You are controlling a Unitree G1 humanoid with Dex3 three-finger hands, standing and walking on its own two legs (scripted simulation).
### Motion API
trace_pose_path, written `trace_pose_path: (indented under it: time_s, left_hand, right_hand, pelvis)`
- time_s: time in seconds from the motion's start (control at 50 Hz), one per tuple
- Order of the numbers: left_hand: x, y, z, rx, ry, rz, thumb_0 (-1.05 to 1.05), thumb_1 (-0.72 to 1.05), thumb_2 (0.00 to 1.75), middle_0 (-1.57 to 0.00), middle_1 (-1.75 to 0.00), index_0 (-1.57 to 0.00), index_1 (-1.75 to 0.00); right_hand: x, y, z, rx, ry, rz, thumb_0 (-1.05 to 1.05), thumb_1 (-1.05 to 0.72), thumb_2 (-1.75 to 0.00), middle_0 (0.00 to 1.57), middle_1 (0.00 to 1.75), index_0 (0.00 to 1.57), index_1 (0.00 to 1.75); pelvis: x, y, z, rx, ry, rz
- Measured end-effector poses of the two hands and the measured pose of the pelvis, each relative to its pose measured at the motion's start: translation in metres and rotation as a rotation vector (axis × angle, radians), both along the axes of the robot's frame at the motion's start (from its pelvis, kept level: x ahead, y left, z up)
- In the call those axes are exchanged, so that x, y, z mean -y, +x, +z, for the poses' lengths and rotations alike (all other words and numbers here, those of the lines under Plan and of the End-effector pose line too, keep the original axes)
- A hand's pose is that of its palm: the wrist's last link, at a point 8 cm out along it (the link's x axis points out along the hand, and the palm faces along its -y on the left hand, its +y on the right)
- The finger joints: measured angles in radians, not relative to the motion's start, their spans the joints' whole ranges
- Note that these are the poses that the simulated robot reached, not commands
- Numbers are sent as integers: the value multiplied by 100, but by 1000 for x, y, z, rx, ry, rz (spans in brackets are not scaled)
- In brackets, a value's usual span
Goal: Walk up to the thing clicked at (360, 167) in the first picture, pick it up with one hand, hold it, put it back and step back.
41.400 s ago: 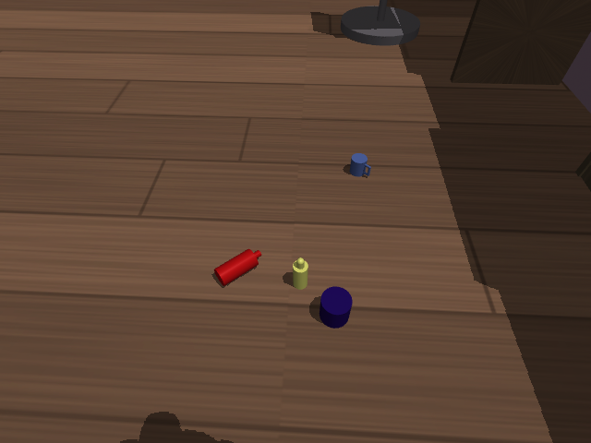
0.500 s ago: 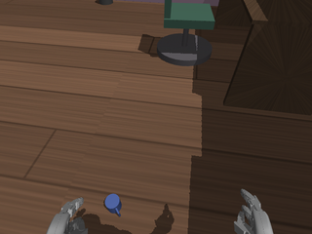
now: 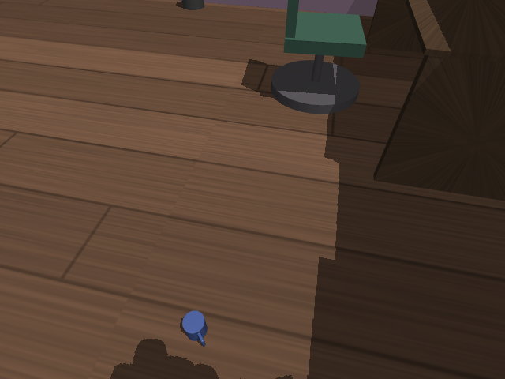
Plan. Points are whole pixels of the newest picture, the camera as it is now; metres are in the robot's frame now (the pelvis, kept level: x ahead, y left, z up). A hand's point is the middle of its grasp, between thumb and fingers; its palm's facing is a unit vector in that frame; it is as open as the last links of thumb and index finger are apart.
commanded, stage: stand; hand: left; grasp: from above
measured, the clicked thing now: (197, 329) +0.41 +0.23 -0.72
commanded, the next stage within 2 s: none
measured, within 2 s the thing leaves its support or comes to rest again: neither
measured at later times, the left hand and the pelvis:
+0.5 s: hand out of the picture +0.04 +0.24 -0.15, palm faces +0.02 -0.94 -0.34, open 7.4 cm; pelvis +0.00 +0.00 +0.01, yaw +0 degrees
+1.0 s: hand out of the picture +0.07 +0.24 -0.15, palm faces +0.00 -0.94 -0.33, open 7.4 cm; pelvis +0.01 -0.01 +0.01, yaw -1 degrees
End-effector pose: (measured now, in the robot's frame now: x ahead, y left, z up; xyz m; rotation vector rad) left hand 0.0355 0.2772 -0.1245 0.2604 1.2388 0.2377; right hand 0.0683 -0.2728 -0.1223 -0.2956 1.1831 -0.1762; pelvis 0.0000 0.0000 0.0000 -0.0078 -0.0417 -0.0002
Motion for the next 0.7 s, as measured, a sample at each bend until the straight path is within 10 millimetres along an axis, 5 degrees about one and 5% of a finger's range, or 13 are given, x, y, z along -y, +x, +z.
trace_pose_path:
  time_s: [0.18,0.7]
  left_hand:
    - [-1,-12,4,-47,-3,18,1,91,90,-20,-30,-20,-30]
    - [-6,6,12,-58,14,-10,1,91,90,-20,-30,-20,-30]
  right_hand:
    - [-4,-8,2,-36,14,-19,0,-91,-90,20,30,20,30]
    - [14,-15,7,-80,-2,-42,0,-91,-90,20,30,20,30]
  pelvis:
    - [-2,-1,8,27,3,1]
    - [3,0,14,17,4,-7]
